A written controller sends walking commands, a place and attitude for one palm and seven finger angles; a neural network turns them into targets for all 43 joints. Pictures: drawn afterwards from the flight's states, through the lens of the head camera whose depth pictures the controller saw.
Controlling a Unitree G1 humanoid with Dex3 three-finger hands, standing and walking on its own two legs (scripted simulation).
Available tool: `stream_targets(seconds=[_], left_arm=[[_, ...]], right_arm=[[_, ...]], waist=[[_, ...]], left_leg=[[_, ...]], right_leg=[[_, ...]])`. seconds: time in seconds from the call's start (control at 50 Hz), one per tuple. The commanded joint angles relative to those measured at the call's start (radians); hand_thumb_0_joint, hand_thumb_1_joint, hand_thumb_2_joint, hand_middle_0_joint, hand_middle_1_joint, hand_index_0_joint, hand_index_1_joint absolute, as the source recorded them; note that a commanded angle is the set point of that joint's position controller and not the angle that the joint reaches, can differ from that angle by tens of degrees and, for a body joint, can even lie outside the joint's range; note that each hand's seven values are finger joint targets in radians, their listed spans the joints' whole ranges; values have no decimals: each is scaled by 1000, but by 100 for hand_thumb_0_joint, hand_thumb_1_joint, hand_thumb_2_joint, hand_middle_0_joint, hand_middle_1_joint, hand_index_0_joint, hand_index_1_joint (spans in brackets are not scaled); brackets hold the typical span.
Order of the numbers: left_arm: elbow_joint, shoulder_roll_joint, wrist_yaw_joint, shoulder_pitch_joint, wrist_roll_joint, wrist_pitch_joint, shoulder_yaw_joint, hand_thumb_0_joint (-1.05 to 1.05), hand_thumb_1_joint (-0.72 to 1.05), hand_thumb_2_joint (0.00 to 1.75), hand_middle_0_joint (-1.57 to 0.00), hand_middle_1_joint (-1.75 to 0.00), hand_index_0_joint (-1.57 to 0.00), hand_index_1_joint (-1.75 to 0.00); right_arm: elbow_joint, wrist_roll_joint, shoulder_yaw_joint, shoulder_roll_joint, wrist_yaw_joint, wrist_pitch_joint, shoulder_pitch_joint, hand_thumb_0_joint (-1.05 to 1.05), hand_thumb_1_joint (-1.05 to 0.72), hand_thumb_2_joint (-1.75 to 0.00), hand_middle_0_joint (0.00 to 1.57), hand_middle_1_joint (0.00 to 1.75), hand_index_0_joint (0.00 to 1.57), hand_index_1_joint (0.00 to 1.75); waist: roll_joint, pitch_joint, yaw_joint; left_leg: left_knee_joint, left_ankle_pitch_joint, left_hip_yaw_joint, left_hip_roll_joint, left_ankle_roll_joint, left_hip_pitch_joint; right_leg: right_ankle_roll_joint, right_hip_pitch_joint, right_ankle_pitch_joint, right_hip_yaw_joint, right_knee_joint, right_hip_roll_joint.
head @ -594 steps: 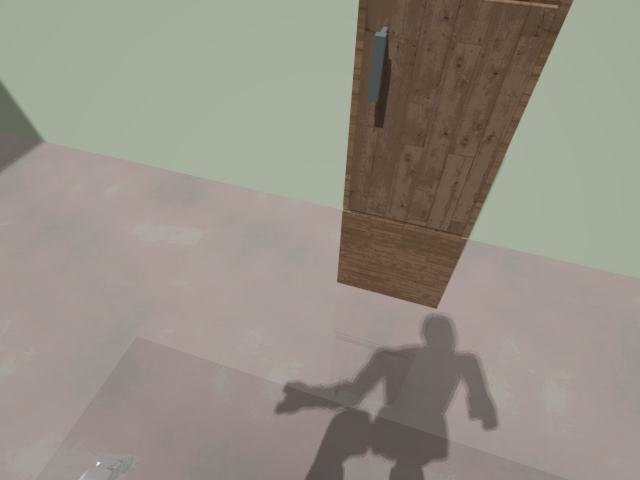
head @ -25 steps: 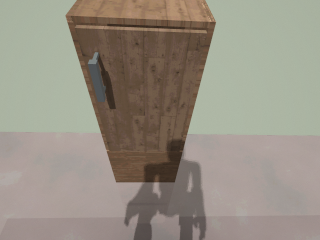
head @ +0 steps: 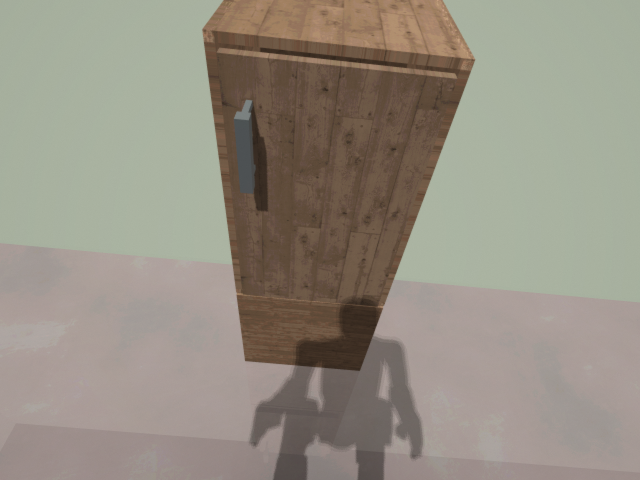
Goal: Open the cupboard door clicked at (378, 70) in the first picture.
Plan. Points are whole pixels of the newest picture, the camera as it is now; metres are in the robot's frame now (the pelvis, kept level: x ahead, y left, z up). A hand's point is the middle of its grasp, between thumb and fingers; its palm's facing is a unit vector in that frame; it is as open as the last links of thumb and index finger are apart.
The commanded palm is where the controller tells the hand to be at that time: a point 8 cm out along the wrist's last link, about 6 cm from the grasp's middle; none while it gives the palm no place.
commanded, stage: come to a stop and stand still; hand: left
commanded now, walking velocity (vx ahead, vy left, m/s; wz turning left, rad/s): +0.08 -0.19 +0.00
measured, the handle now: (247, 147) +0.57 +0.16 +0.11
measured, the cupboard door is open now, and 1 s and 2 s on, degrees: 0 0 0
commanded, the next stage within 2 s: look again from close up in 0.86 s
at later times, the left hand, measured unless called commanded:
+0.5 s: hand out of the picture +0.01 +0.13 -0.17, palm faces -0.01 -0.98 -0.21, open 7.3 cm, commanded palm none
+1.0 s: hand out of the picture -0.04 +0.07 -0.17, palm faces +0.05 -0.99 -0.12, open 7.4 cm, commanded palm none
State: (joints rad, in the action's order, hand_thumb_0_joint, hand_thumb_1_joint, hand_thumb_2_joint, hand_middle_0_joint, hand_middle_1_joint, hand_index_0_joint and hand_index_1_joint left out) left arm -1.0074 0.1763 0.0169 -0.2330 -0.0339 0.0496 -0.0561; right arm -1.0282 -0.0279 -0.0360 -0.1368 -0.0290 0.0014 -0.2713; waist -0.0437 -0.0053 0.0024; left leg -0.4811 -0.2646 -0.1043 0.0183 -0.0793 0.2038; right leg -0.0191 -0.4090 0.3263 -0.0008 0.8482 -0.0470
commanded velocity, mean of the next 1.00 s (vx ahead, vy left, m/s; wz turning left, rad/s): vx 0.00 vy -0.02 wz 0.00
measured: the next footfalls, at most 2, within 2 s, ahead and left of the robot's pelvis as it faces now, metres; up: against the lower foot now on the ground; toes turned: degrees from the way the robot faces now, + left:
right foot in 0.36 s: +0.02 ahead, -0.17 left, +0.00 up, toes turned -4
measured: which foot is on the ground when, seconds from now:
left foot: down 0.00-1.00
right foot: up 0.00-0.34, down 0.36-1.00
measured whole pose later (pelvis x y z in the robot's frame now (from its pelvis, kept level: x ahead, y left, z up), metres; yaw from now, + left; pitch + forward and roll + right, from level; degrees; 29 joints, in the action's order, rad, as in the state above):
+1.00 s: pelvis +0.00 -0.07 +0.00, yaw +0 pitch -1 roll -1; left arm -1.13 0.07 0.04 -0.36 -0.02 -0.03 0.01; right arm -1.14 -0.01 -0.01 -0.13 -0.04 0.00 -0.28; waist 0.01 -0.04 0.01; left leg -0.48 -0.25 -0.06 -0.07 0.02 0.21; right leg 0.03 -0.15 0.24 -0.08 0.40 0.02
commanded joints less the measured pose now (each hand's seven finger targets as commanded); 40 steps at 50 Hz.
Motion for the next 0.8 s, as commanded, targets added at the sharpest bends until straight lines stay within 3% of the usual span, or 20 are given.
stream_targets(seconds=[0.0,0.06,0.14,0.2,0.22,0.26,0.3,0.32,0.34,0.36,0.38,0.4,0.42,0.52,0.78], left_arm=[[16,39,-7,-40,4,-29,1,0,90,90,-20,-30,-20,-30],[20,36,-7,-25,3,-23,3,0,90,90,-20,-30,-20,-30],[9,22,-6,-34,8,-14,9,0,90,90,-20,-30,-20,-30],[-1,9,-4,-25,13,-14,16,0,90,90,-20,-30,-20,-30],[-8,-1,-2,-43,16,-15,17,0,90,90,-20,-30,-20,-30],[-28,-9,3,-78,18,-22,19,0,90,90,-20,-30,-20,-30],[-51,7,11,-120,18,-35,19,0,90,90,-20,-30,-20,-30],[-63,23,18,-133,18,-43,18,0,90,90,-20,-30,-20,-30],[-74,40,22,-131,20,-52,24,0,90,90,-20,-30,-20,-30],[-76,55,22,-115,24,-55,29,0,90,90,-20,-30,-20,-30],[-75,55,21,-112,25,-55,34,0,90,90,-20,-30,-20,-30],[-80,53,22,-112,24,-63,33,0,90,90,-20,-30,-20,-30],[-82,40,23,-109,26,-65,37,0,90,90,-20,-30,-20,-30],[-85,27,26,-128,29,-67,43,0,90,90,-20,-30,-20,-30],[-94,8,28,-186,24,-78,42,0,90,90,-20,-30,-20,-30]], right_arm=[[20,4,-20,-119,-20,28,-78,0,-90,-90,20,30,20,30],[-13,1,-23,-127,-32,29,-148,0,-90,-90,20,30,20,30],[-33,1,-24,-135,-38,25,-160,0,-90,-90,20,30,20,30],[-49,0,-22,-128,-34,19,-147,0,-90,-90,20,30,20,30],[-53,0,-21,-131,-31,18,-131,0,-90,-90,20,30,20,30],[-66,2,-22,-126,-25,15,-120,0,-90,-90,20,30,20,30],[-78,11,-19,-108,-19,13,-117,0,-90,-90,20,30,20,30],[-84,16,-12,-73,-15,14,-122,0,-90,-90,20,30,20,30],[-84,20,1,-39,-11,10,-110,0,-90,-90,20,30,20,30],[-88,17,11,-18,-6,8,-114,0,-90,-90,20,30,20,30],[-95,15,11,-12,-2,11,-126,0,-90,-90,20,30,20,30],[-107,12,11,-17,-2,3,-130,0,-90,-90,20,30,20,30],[-114,11,10,-30,-3,-1,-131,0,-90,-90,20,30,20,30],[-132,13,15,-30,-2,0,-132,0,-90,-90,20,30,20,30],[-119,15,15,-30,-8,-1,-91,0,-90,-90,20,30,20,30]], waist=[[95,-81,-22],[106,-69,-49],[138,-26,-49],[161,-27,-49],[181,-19,-37],[157,-7,-19],[96,4,4],[47,-1,7],[-14,-29,0],[-34,-68,-12],[24,-67,-16],[-77,-57,-17],[-88,-69,-20],[15,-109,-14],[30,-96,-12]], left_leg=[[329,-38,285,-271,-34,-108],[296,174,291,-312,-58,-179],[252,340,254,-319,-70,-190],[239,328,236,-298,-69,-113],[237,297,231,-294,-69,-94],[213,249,218,-271,-55,-54],[147,171,185,-223,-5,25],[116,89,148,-179,32,93],[99,12,97,-125,62,109],[108,-16,78,-94,74,86],[122,33,91,-89,70,35],[92,40,80,-95,73,17],[91,49,72,-102,76,0],[127,93,86,-120,74,-4],[119,107,79,-120,81,-47]], right_leg=[[-18,-144,-34,24,39,-8],[-24,-139,8,23,1,-15],[-24,-69,40,9,-59,-19],[-14,35,67,-13,-153,-14],[-11,70,65,-21,-190,-12],[-3,148,3,-41,-292,0],[-1,287,-157,-38,-476,-9],[15,349,-187,31,-509,-58],[45,319,-172,92,-532,-124],[69,247,-134,102,-541,-151],[67,206,-125,81,-525,-140],[62,202,-130,81,-532,-101],[61,178,-125,74,-543,-103],[48,179,-149,55,-542,-73],[48,170,-158,60,-575,-71]])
